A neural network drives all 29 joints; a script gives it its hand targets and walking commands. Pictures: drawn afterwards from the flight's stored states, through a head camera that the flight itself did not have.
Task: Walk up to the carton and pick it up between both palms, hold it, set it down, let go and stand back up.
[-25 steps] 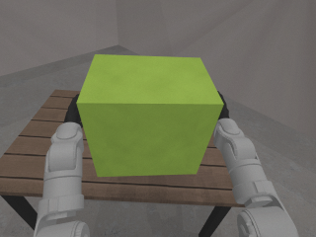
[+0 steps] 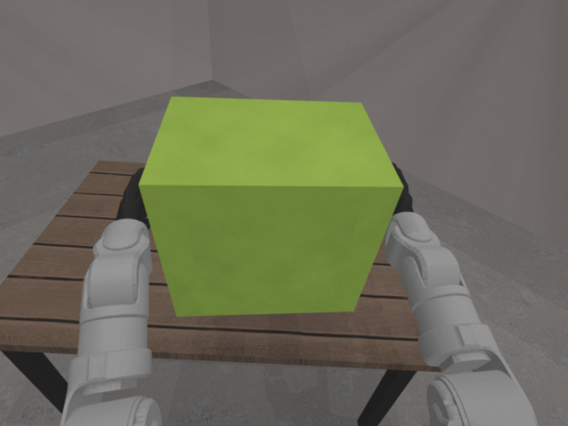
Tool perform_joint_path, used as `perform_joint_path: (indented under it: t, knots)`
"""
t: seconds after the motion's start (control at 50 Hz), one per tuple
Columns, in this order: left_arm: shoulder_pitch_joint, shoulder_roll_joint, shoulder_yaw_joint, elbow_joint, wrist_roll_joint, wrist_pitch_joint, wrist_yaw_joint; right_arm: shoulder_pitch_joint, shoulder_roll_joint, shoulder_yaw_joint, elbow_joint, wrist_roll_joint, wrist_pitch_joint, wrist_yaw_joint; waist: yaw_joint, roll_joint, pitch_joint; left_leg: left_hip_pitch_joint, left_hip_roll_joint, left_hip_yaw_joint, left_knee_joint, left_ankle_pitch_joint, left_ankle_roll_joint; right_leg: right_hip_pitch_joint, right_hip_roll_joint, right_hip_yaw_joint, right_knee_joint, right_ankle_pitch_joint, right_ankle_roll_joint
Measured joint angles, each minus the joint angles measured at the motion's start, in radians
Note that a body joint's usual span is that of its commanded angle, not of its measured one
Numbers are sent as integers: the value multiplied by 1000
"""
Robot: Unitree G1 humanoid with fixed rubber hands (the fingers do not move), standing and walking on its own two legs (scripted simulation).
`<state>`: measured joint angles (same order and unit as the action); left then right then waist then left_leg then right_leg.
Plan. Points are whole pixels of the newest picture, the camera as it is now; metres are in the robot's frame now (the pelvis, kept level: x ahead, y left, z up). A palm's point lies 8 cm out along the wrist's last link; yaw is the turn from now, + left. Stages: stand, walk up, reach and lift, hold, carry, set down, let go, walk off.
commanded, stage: hold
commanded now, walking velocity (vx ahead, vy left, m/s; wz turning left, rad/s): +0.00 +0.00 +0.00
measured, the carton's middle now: (268, 210) +0.39 +0.01 +0.14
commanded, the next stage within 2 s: set down in 0.06 s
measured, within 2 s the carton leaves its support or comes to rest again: neither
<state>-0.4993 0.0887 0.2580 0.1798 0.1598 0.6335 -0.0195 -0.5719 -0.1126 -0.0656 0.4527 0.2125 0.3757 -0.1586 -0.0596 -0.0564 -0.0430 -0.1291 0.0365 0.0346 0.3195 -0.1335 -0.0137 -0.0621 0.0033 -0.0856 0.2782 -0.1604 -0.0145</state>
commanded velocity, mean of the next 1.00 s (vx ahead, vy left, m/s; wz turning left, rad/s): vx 0.00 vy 0.00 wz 0.00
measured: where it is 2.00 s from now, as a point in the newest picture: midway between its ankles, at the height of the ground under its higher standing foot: outside the picture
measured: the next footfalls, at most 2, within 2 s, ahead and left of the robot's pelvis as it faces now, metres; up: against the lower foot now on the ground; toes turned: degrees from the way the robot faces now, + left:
none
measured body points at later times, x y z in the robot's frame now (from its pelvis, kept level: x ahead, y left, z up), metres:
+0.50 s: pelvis +0.00 -0.01 +0.00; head -0.03 +0.03 +0.45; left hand +0.36 +0.20 +0.11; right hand +0.36 -0.16 +0.11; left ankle +0.03 +0.12 -0.75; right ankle +0.00 -0.11 -0.75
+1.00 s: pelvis +0.03 +0.00 +0.00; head +0.04 +0.03 +0.45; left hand +0.39 +0.20 +0.07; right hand +0.39 -0.16 +0.08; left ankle +0.03 +0.12 -0.75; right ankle +0.00 -0.11 -0.75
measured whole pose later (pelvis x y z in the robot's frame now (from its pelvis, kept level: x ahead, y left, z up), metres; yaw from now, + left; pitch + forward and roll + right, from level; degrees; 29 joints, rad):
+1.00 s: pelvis +0.03 +0.00 +0.00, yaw +1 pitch -2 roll -1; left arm -0.39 0.07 0.23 0.41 0.17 0.20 -0.02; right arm -0.41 -0.04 -0.11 0.61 0.05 -0.05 -0.12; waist 0.00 -0.08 0.03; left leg -0.12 0.04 0.02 0.33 -0.18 -0.03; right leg -0.03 0.01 -0.10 0.25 -0.19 -0.02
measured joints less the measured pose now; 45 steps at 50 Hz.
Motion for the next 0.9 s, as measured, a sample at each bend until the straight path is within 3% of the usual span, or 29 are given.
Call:
perform_joint_path:
  t: [0.14,0.28,0.56,0.76,0.9]
  knots:
    - [8,-6,-1,-18,17,-1,-4,9,2,-1,-7,-6,-10,4,1,2,18,22,1,-3,0,-4,0,26,2,-2,-8,-1,0]
    - [57,-31,16,-25,49,-64,-33,88,43,-12,-21,-54,-86,13,7,-6,37,55,-1,-8,-1,-9,-2,58,0,-7,0,-13,-2]
    - [40,-19,9,175,46,-280,-38,132,110,-98,103,-203,-297,43,56,-26,80,47,-7,-13,-20,3,-5,37,-6,-13,14,-21,-6]
    - [33,-4,-28,264,18,-391,-4,124,94,-106,166,-211,-390,47,66,-32,55,8,0,-16,-12,-13,-10,14,2,-15,-12,-20,-6]
    - [80,-15,-23,243,18,-417,0,144,79,-63,172,-172,-415,40,60,-31,65,16,3,-15,-2,-35,-12,33,6,-13,-27,-28,-4]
